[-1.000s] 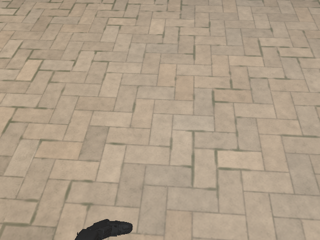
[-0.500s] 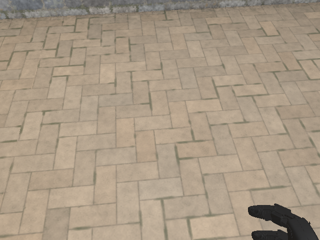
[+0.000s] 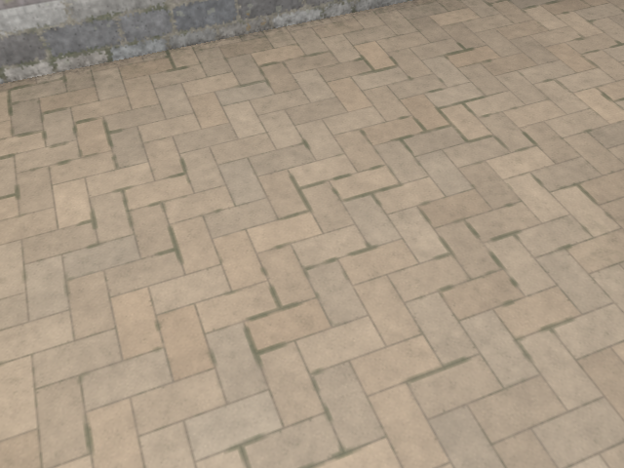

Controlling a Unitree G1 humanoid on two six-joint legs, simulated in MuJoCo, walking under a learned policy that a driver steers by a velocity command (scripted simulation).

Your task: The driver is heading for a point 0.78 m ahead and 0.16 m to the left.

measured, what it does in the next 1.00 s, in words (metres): stands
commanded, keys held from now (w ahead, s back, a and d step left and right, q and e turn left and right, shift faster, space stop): no key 1.00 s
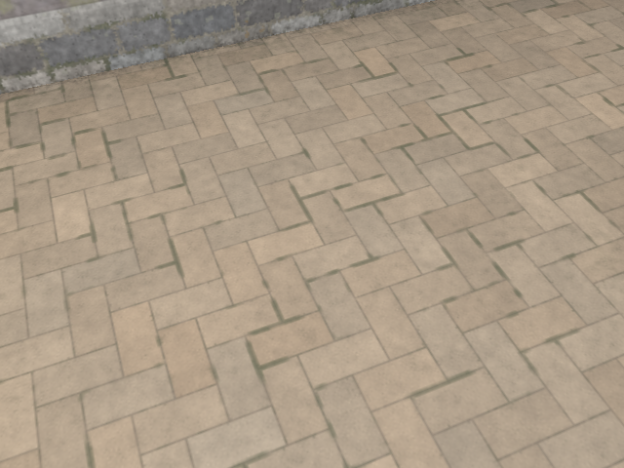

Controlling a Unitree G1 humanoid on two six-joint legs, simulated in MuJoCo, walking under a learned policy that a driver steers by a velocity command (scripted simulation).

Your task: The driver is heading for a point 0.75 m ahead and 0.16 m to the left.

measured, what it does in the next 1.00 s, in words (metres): stands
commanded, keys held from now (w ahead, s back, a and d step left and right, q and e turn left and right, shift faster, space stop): no key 0.90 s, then w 0.10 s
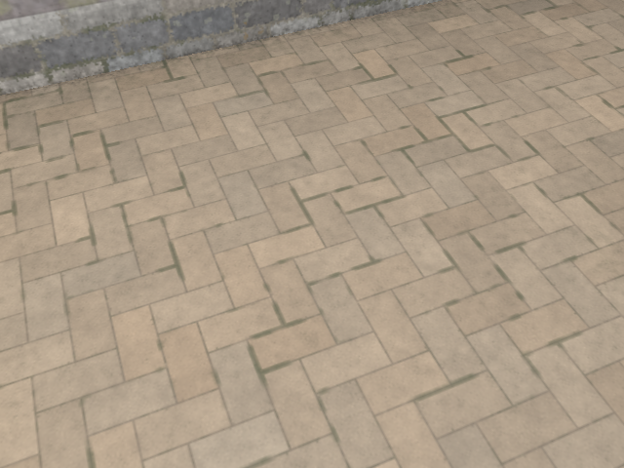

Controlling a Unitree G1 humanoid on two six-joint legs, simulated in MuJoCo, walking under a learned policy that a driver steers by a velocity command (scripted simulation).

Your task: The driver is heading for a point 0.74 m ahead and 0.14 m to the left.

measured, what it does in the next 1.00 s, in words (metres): walks ahead: right foot, then left foot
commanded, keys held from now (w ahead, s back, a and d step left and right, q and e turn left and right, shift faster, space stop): w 0.94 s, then w+q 0.06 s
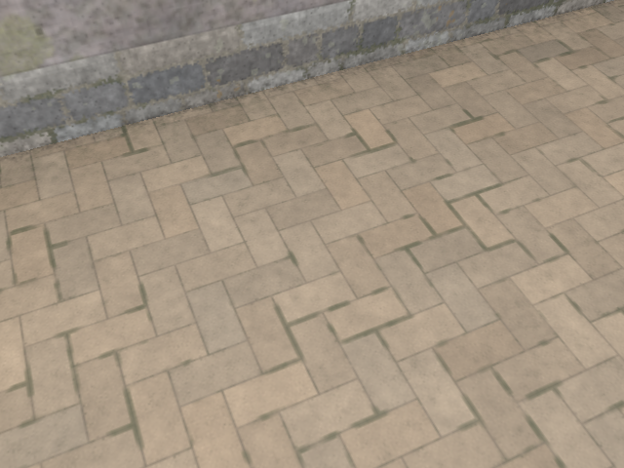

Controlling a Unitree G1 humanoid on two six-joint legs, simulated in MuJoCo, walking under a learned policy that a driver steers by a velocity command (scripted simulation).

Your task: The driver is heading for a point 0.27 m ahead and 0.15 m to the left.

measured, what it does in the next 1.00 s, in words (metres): walks ahead: right foot, then left foot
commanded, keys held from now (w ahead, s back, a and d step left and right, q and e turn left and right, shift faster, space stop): w+q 0.18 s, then no key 0.82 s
